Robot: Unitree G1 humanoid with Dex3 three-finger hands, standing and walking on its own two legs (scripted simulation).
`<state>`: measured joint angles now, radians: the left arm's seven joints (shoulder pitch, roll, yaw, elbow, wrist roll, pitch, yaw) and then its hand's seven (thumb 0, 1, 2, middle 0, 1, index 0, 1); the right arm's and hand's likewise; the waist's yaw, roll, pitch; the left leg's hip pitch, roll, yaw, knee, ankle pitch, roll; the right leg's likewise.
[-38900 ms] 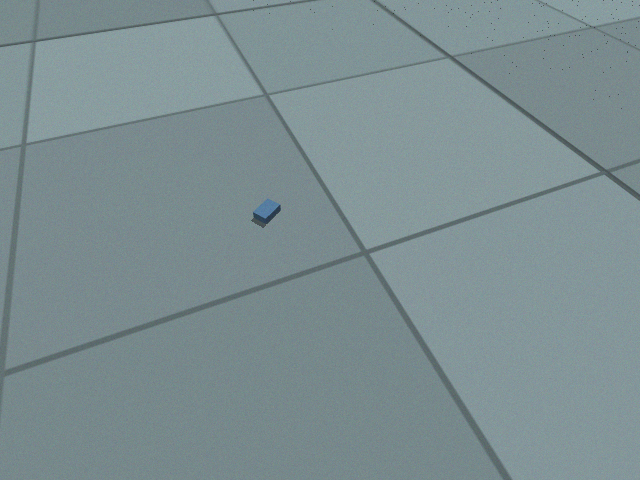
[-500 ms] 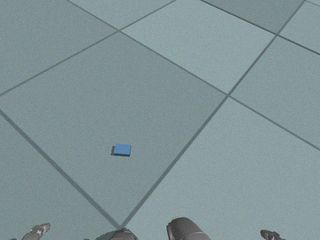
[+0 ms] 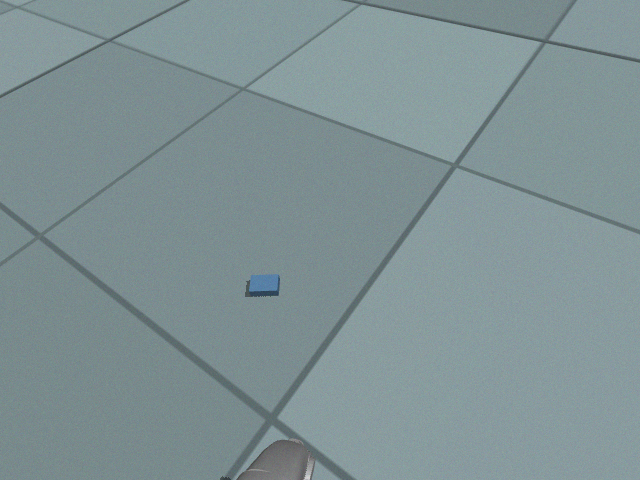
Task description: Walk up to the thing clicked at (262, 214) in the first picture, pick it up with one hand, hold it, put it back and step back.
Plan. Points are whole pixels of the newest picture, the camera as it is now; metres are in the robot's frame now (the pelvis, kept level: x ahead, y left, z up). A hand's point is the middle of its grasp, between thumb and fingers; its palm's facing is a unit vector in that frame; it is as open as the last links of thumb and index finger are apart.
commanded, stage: step back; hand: left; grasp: from above
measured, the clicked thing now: (264, 285) +0.83 +0.30 -0.75
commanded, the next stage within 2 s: stand in 1.50 s
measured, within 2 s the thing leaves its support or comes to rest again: neither
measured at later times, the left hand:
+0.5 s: hand out of the picture -0.10 +0.25 -0.16, palm faces +0.09 -0.93 -0.35, open 7.3 cm
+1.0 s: hand out of the picture -0.16 +0.27 -0.15, palm faces +0.05 -0.92 -0.40, open 7.4 cm
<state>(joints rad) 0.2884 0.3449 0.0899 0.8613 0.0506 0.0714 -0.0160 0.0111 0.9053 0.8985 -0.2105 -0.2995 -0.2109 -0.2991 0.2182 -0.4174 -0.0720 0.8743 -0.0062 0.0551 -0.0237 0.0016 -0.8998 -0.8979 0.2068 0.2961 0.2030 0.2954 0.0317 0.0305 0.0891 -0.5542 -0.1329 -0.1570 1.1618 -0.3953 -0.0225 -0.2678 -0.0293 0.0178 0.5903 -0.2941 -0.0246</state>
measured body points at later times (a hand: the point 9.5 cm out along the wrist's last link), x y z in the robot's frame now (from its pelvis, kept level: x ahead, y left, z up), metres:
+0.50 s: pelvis -0.17 -0.02 -0.01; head -0.13 +0.00 +0.44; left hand -0.10 +0.30 -0.13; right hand -0.02 -0.32 -0.10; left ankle -0.12 +0.10 -0.73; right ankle -0.21 -0.17 -0.68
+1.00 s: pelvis -0.21 -0.02 +0.00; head -0.19 -0.01 +0.45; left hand -0.17 +0.31 -0.12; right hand -0.14 -0.32 -0.13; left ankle -0.19 +0.11 -0.73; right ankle -0.21 -0.15 -0.70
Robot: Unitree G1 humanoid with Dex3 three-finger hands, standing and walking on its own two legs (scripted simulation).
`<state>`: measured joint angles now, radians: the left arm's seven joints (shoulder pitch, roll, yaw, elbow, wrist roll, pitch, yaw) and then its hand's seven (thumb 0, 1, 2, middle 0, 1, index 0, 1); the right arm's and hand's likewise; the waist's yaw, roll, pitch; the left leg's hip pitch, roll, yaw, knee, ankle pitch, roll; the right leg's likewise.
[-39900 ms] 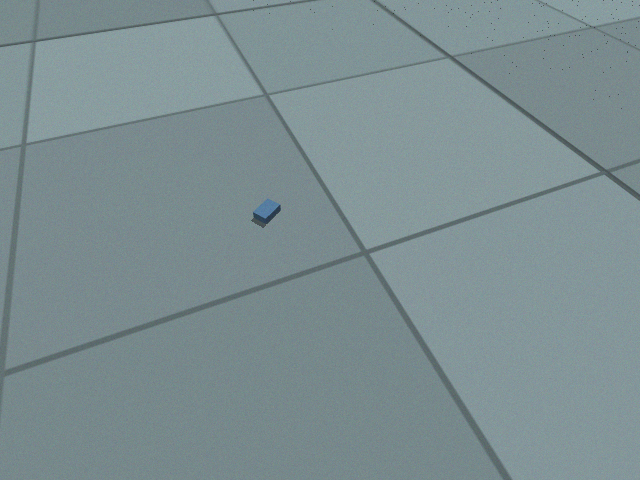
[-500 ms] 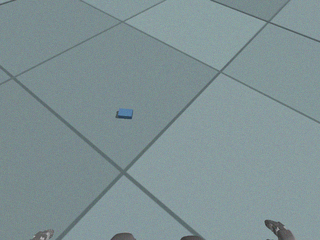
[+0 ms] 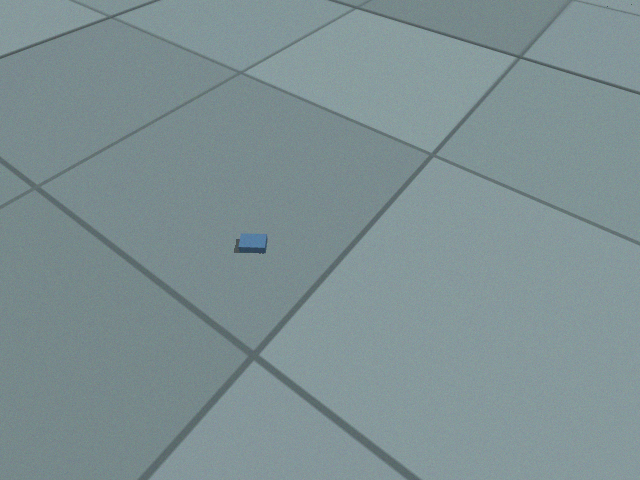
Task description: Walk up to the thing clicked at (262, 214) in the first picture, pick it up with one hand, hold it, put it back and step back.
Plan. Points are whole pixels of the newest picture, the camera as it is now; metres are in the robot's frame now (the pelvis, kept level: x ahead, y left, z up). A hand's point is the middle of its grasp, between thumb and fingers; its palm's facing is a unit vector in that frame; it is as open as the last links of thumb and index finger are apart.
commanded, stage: step back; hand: left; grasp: from above
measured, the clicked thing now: (253, 243) +1.06 +0.27 -0.75
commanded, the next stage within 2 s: stand in 0.50 s
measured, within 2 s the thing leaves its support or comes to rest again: neither
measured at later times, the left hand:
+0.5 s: hand out of the picture +0.14 +0.26 -0.15, palm faces +0.07 -0.94 -0.34, open 7.3 cm
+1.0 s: hand out of the picture +0.11 +0.24 -0.14, palm faces +0.03 -0.94 -0.34, open 7.3 cm
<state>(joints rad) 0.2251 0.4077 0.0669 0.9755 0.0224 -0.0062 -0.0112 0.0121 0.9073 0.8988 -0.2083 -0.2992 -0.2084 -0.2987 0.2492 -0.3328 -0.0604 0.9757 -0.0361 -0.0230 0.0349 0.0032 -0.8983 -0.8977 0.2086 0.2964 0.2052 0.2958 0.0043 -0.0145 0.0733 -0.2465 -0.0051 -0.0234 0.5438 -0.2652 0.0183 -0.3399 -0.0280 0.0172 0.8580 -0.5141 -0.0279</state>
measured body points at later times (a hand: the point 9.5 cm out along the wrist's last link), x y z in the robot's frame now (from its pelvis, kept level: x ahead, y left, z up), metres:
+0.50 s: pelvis +0.05 +0.00 +0.00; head +0.08 +0.01 +0.45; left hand +0.14 +0.31 -0.13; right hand +0.13 -0.30 -0.13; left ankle +0.04 +0.12 -0.73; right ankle +0.05 -0.14 -0.73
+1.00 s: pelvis +0.04 -0.01 +0.01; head +0.05 -0.02 +0.46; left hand +0.11 +0.29 -0.11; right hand +0.16 -0.30 -0.11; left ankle +0.04 +0.12 -0.73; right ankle +0.05 -0.14 -0.73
